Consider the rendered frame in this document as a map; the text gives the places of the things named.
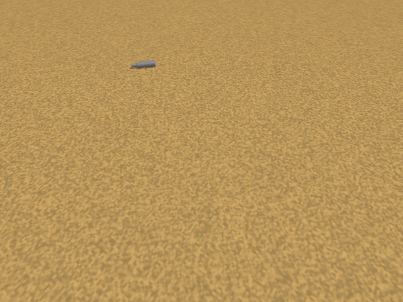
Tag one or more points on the bottle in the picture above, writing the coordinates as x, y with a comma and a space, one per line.
149, 63

